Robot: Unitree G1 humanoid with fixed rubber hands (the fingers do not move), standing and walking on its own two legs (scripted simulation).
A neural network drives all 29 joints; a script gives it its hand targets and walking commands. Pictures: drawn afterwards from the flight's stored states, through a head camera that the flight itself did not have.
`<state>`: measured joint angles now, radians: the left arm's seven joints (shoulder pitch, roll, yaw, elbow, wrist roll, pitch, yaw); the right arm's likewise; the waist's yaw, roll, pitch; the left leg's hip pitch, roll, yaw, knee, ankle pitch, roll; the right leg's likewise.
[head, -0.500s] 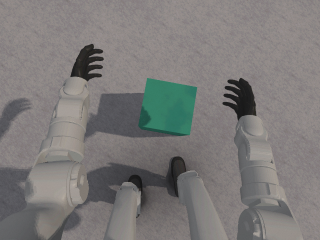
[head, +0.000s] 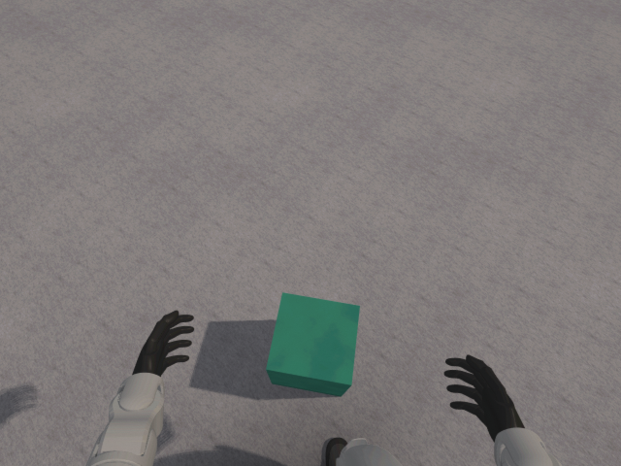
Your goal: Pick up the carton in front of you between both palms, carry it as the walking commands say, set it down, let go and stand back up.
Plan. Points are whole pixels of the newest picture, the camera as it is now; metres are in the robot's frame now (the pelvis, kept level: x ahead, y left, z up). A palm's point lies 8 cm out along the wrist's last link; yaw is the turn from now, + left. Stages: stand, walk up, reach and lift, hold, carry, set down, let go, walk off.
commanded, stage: let go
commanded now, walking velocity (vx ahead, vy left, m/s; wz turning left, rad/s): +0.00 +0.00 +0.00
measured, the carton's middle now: (313, 347) +0.40 -0.04 -0.63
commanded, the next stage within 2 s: stand in 0.70 s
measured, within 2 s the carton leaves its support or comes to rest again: neither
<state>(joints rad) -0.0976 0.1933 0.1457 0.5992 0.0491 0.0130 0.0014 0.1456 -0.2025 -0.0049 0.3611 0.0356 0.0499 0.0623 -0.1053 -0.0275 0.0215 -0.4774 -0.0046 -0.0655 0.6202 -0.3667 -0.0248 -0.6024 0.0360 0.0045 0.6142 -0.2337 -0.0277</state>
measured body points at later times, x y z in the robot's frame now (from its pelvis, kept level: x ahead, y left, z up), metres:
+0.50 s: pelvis +0.01 +0.04 +0.02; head +0.02 +0.03 +0.46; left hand +0.18 +0.27 -0.06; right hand +0.19 -0.20 -0.06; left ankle -0.04 +0.14 -0.72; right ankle +0.03 -0.10 -0.72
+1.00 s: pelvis +0.02 +0.01 +0.01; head +0.04 -0.01 +0.46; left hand +0.15 +0.32 -0.07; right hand +0.17 -0.27 -0.10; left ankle -0.04 +0.14 -0.72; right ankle +0.03 -0.10 -0.72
